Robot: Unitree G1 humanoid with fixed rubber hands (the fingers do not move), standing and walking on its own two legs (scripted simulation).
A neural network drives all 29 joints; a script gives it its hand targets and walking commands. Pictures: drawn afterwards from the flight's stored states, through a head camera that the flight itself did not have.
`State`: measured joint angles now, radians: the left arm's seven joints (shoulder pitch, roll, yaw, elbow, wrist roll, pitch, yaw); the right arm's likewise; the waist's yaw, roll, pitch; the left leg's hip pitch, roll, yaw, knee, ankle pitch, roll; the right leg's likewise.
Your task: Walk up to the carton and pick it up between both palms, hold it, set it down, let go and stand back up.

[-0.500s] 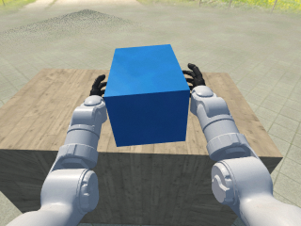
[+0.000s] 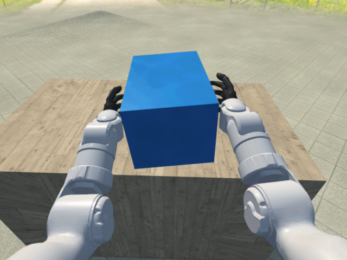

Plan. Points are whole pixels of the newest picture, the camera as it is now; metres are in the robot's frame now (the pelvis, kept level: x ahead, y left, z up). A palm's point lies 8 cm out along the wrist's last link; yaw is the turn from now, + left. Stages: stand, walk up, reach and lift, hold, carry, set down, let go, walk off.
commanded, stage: hold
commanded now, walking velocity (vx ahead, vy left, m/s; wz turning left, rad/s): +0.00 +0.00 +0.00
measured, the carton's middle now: (169, 103) +0.45 +0.04 +0.19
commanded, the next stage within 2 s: set down in 0.04 s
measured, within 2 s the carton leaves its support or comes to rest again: neither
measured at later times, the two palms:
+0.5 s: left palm (112, 115) +0.40 +0.17 +0.19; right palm (226, 107) +0.42 -0.10 +0.20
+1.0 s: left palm (115, 123) +0.44 +0.18 +0.13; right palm (216, 110) +0.47 -0.09 +0.16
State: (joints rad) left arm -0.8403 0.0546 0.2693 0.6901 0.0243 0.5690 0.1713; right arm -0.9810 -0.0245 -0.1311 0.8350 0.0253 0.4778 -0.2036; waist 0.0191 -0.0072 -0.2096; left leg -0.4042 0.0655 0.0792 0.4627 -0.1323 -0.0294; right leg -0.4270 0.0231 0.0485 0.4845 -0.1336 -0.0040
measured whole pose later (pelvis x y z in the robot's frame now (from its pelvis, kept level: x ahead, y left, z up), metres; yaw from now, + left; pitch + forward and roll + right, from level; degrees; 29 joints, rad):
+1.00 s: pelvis +0.03 +0.00 +0.01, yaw +0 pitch +6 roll +1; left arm -0.77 -0.01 0.39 0.65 0.21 0.34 0.10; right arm -0.93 0.03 -0.18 0.87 0.03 0.18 -0.18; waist 0.02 -0.01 -0.09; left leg -0.35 0.06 0.08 0.40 -0.14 -0.03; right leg -0.38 0.02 0.05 0.44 -0.16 0.00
